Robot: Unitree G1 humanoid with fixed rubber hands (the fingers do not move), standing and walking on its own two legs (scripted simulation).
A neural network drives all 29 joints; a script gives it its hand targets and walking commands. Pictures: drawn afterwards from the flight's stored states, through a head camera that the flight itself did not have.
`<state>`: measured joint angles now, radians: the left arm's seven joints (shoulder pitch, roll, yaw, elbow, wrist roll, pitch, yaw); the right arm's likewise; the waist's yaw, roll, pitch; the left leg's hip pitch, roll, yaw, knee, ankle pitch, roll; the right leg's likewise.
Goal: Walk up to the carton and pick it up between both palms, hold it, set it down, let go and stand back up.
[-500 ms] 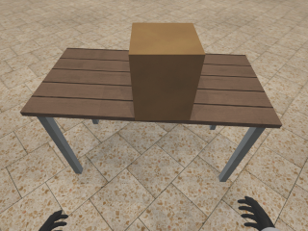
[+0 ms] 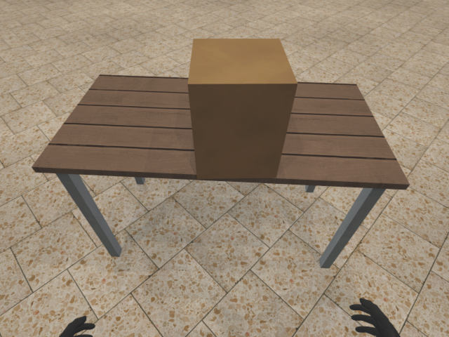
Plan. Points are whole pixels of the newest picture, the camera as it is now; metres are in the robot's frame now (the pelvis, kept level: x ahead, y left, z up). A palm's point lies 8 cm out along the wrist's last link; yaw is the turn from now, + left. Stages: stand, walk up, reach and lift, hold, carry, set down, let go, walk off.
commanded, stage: stand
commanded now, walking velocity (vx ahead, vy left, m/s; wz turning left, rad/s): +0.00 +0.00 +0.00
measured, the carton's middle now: (236, 111) +0.67 -0.04 +0.04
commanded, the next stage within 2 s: none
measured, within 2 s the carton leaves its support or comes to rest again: neither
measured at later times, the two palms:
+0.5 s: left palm out of the picture +0.09 +0.30 -0.09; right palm out of the picture +0.11 -0.29 -0.09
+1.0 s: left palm out of the picture +0.09 +0.30 -0.09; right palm out of the picture +0.11 -0.29 -0.09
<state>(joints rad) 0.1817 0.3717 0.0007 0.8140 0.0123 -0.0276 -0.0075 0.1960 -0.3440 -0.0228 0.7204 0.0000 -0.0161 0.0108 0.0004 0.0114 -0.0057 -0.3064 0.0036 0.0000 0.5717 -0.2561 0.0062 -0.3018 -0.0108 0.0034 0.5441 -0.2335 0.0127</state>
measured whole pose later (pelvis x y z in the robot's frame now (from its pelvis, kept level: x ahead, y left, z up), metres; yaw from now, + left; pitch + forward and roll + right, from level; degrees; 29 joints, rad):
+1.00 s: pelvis +0.00 +0.00 +0.01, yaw +0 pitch +0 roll +0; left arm 0.18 0.38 0.00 0.95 0.01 -0.03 -0.01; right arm 0.20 -0.35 -0.02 0.84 0.00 -0.02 0.01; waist 0.00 0.02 -0.02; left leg -0.28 0.00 0.00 0.50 -0.21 0.01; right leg -0.28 -0.01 0.00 0.47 -0.19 0.01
